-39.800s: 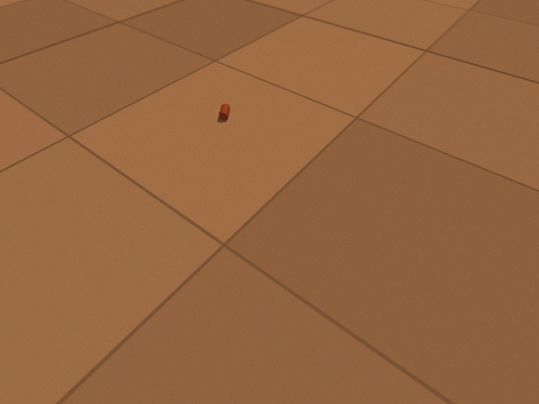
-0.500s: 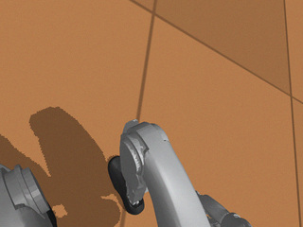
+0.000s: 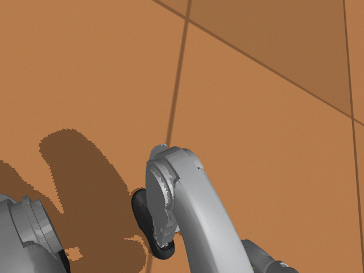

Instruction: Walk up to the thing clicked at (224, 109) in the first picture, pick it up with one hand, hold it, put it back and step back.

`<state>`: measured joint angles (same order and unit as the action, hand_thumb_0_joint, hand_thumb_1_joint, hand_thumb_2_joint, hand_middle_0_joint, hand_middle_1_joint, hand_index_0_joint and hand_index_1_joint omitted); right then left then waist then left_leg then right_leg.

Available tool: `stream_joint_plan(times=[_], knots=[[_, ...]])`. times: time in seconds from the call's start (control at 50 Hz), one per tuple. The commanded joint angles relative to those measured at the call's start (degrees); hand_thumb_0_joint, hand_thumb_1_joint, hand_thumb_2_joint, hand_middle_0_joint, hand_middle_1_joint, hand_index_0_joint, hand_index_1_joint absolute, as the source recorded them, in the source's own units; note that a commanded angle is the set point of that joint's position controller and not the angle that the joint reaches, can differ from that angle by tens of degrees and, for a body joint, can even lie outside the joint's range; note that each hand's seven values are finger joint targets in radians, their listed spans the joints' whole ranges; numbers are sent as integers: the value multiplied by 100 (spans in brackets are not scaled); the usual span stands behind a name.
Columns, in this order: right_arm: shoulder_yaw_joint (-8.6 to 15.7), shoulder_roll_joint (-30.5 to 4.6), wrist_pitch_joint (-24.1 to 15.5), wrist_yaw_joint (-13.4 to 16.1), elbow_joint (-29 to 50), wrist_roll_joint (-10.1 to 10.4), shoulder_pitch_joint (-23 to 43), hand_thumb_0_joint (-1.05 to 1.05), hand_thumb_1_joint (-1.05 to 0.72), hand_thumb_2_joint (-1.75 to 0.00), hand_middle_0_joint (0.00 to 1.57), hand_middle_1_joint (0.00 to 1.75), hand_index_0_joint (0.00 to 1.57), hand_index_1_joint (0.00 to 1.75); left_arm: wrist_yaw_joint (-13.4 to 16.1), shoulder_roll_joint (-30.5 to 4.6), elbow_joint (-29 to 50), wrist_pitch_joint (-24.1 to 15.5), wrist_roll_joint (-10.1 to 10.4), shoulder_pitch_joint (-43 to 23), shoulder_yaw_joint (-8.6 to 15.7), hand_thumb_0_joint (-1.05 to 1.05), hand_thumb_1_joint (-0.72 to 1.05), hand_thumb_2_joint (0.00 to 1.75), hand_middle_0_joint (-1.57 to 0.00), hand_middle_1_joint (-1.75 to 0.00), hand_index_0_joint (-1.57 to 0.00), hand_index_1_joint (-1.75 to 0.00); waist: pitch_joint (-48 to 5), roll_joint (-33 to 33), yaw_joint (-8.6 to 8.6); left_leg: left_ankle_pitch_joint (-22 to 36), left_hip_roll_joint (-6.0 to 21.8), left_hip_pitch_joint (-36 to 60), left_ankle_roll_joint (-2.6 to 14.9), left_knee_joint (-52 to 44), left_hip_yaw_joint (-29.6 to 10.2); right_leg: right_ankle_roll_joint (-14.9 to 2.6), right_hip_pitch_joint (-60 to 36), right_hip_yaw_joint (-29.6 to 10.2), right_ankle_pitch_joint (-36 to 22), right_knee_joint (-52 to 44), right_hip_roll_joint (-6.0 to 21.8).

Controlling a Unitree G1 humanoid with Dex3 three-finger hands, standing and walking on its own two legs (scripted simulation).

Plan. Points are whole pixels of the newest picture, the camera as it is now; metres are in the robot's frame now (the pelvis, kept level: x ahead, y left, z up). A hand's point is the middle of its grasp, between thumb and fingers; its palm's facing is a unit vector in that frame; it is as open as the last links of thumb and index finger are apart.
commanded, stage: close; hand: left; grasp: from above
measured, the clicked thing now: out of the picture +0.44 +0.34 -0.27
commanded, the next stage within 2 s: settle in 0.14 s
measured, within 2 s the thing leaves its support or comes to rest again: leaves its support in 0.52 s
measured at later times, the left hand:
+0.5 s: hand out of the picture +0.44 +0.35 -0.25, palm faces -0.41 -0.16 -0.90, open 8.5 cm
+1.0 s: hand out of the picture +0.42 +0.35 -0.15, palm faces -0.44 -0.13 -0.89, open 8.4 cm
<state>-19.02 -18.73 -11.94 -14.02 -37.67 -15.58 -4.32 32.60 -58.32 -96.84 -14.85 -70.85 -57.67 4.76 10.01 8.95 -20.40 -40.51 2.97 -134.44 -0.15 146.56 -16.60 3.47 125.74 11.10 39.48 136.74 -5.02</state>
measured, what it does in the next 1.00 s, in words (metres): stands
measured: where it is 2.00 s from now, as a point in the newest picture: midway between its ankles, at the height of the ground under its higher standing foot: (114, 260)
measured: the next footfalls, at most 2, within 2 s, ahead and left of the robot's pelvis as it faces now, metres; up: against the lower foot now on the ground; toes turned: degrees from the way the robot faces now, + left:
none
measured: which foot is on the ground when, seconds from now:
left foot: down 0.00-1.00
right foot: down 0.00-1.00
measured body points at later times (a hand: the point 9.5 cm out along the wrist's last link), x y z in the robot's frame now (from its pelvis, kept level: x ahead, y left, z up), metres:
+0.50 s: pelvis +0.00 +0.00 +0.00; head +0.26 +0.15 +0.33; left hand +0.46 +0.35 -0.20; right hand +0.07 -0.25 -0.05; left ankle +0.06 +0.13 -0.27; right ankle +0.11 -0.12 -0.27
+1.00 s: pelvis +0.00 -0.01 +0.01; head +0.23 +0.10 +0.39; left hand +0.44 +0.36 -0.10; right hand +0.11 -0.26 -0.08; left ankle +0.06 +0.13 -0.27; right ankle +0.11 -0.12 -0.27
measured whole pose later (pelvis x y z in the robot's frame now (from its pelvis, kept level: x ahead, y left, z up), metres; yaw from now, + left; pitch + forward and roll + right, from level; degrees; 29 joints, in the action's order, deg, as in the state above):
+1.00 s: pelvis +0.00 -0.01 +0.01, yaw +4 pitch +31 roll -11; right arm -8.9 -17.8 -5.5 -12.5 -38.4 -8.5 -7.1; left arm 17.4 -46.1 -76.8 -10.2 -67.5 -52.4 2.8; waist 0.6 1.2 -13.7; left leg -38.2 2.4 -134.9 -0.2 141.2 -11.6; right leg 2.3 127.5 7.6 39.5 135.1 -3.0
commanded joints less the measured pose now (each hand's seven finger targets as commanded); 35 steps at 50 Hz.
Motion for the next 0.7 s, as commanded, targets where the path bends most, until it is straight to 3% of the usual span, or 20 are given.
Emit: stream_joint_plan(times=[0.0,0.02,0.04,0.12,0.2,0.36,0.38,0.42,0.48,0.54,0.56,0.6,0.62,0.64,0.68], knots=[[537,-1882,23,121,13,25,-932,0,-89,-90,20,30,20,30,315,-1291,500,-141,-85,-1363,130,0,60,37,-90,-46,-94,-42,-3597,-2974,-269,1141,155,2727,44,-1441,635,-421,-1872,529,-1558,-1195,-234],[527,-1904,17,131,-27,27,-964,0,-89,-90,20,30,20,30,377,-1332,695,-175,-112,-1523,160,0,63,39,-92,-45,-95,-42,-3644,-3058,-265,1202,154,2753,29,-1423,613,-410,-1797,577,-1584,-1166,-220],[507,-1876,12,128,-2,-16,-955,0,-89,-90,20,30,20,30,396,-1149,167,-120,-191,-1181,65,0,64,38,-94,-45,-97,-41,-3350,-2892,-362,1106,159,2660,36,-1426,634,-413,-1795,540,-1527,-1174,-235],[518,-1948,-17,177,26,-31,-912,0,-89,-90,20,30,20,30,542,-1260,360,-75,-261,-1422,22,0,73,39,-100,-45,-103,-41,-3309,-2988,-359,988,161,2674,17,-1504,607,-425,-1682,582,-1405,-1201,-241],[550,-1965,-78,201,51,-52,-799,0,-89,-90,20,30,20,30,585,-1126,289,60,-265,-1513,-141,0,82,38,-107,-44,-111,-41,-3125,-2922,-437,721,177,2620,-2,-1542,552,-427,-1520,575,-1218,-1175,-215],[664,-2024,-180,130,68,52,-942,0,-91,-90,20,30,20,30,437,-1256,606,305,-164,-1759,-29,0,82,42,-116,-38,-119,-36,-3526,-3386,-362,972,199,3025,-65,-1679,484,-451,-1462,576,-1423,-1063,-177],[673,-2015,-170,127,46,77,-1015,0,-90,-90,20,30,20,30,430,-1471,1004,291,-141,-1922,169,0,83,40,-116,-38,-119,-36,-3894,-3557,-237,1205,182,3186,-72,-1669,490,-448,-1524,594,-1581,-1049,-159],[727,-1945,-201,76,22,84,-999,0,-90,-90,20,30,20,30,318,-1245,1033,342,-87,-1698,105,0,84,38,-118,-36,-121,-33,-3950,-3711,-208,1412,174,3297,-95,-1602,548,-461,-1516,573,-1724,-950,-140],[811,-1895,-168,31,-49,104,-1125,0,-90,-90,20,30,20,30,192,-1412,1335,398,-36,-1417,355,0,87,38,-119,-36,-122,-33,-4192,-3856,-68,1736,142,3319,-82,-1565,689,-473,-1734,502,-1967,-1003,-162],[972,-1801,-94,-2,-27,162,-1130,0,-91,-90,20,30,20,30,4,-1222,2021,457,82,-1214,383,0,89,37,-121,-35,-124,-32,-4609,-4168,195,1949,114,3505,-87,-1590,824,-499,-1833,405,-2079,-1079,-159],[976,-1760,-67,-23,-13,173,-1129,0,-90,-90,20,30,20,30,-61,-1086,2272,462,162,-1285,300,0,90,34,-122,-34,-125,-31,-4721,-4122,206,2045,109,3459,-69,-1548,853,-493,-1871,398,-2180,-1108,-167],[1076,-1747,18,-41,-36,255,-1181,0,-90,-90,20,30,20,30,-180,-1045,2425,518,243,-1047,379,0,92,33,-122,-35,-125,-31,-4897,-3954,302,2020,81,3313,-22,-1567,908,-485,-1996,316,-2224,-1169,-167],[1134,-1739,55,-52,-54,290,-1214,0,-90,-90,20,30,20,30,-259,-834,2434,550,301,-985,287,0,92,33,-121,-34,-125,-30,-4733,-3864,293,1997,62,3225,-18,-1559,938,-506,-1869,305,-2187,-1200,-148],[1187,-1741,113,-50,-57,334,-1252,0,-90,-90,20,30,20,30,-322,-897,2697,549,342,-1118,358,0,93,33,-122,-35,-126,-31,-4914,-3857,336,1913,53,3216,-11,-1645,923,-513,-1863,301,-2096,-1218,-140],[1300,-1685,210,-54,-50,401,-1316,0,-90,-90,20,30,20,30,-498,-637,2589,617,401,-941,277,0,96,34,-125,-33,-129,-30,-4780,-3561,348,1664,33,2996,32,-1675,929,-511,-1765,249,-1893,-1291,-128]])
